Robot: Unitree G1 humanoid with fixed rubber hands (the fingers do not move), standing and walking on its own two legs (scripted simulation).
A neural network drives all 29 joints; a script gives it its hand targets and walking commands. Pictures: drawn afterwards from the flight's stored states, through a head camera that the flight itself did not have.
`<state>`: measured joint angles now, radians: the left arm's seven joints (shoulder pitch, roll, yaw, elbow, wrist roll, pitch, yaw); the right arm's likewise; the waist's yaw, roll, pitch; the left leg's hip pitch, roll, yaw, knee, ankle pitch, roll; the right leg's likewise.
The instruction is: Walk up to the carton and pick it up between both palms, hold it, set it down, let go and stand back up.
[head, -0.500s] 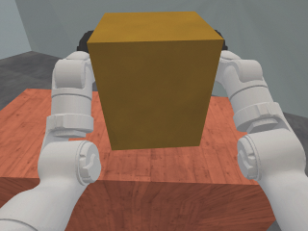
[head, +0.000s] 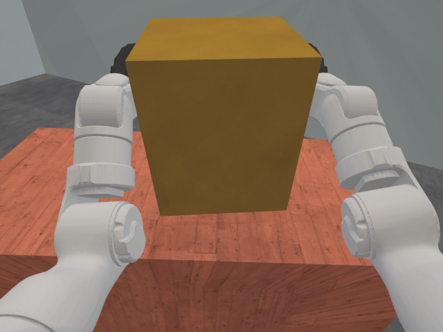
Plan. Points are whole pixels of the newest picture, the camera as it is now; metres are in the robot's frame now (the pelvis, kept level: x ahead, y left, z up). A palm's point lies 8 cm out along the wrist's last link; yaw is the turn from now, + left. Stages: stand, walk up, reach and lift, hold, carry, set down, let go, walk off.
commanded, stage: hold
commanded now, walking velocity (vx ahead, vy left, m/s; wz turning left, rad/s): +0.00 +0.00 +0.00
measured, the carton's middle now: (220, 116) +0.36 +0.00 +0.28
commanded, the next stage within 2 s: none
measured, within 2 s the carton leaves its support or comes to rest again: neither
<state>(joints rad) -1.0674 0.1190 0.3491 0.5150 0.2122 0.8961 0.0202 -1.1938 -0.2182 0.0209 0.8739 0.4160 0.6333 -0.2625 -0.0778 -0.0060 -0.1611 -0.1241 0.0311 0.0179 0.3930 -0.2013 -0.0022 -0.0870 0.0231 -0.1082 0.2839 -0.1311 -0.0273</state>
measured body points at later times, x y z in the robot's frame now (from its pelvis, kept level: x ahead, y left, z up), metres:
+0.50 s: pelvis +0.00 +0.00 +0.00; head -0.09 +0.02 +0.44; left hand +0.39 +0.16 +0.32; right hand +0.39 -0.15 +0.33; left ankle +0.01 +0.11 -0.75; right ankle +0.02 -0.10 -0.75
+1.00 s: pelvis +0.00 +0.00 +0.00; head -0.09 +0.02 +0.44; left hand +0.39 +0.16 +0.32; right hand +0.39 -0.15 +0.33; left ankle +0.01 +0.11 -0.75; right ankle +0.02 -0.10 -0.75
